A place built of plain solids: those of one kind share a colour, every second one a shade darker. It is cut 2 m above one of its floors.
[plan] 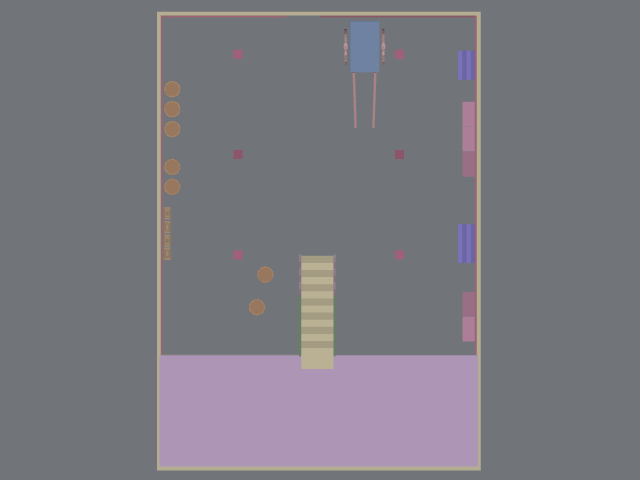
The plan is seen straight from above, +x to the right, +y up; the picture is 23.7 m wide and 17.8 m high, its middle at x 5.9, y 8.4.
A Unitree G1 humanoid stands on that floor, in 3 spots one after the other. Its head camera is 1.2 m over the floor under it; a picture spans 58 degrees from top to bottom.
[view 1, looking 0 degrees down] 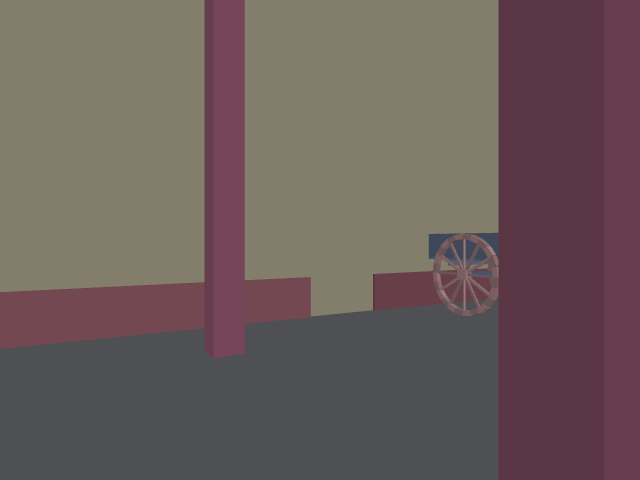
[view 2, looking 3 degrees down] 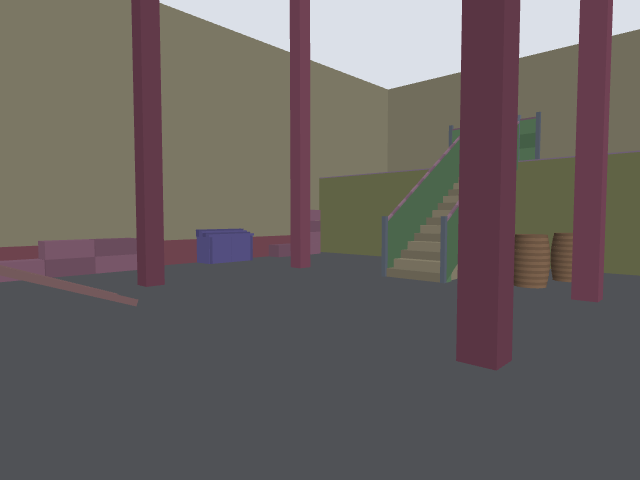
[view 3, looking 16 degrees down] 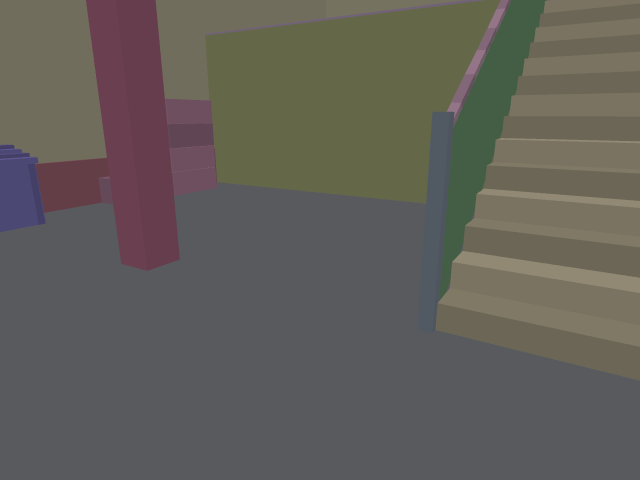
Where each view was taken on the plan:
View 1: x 1.43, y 10.77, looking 60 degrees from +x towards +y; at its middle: wall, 6.88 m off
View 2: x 1.43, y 15.12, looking -47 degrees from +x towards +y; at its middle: bales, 14.32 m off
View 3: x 5.80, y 10.12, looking -59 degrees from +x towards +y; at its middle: ground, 4.35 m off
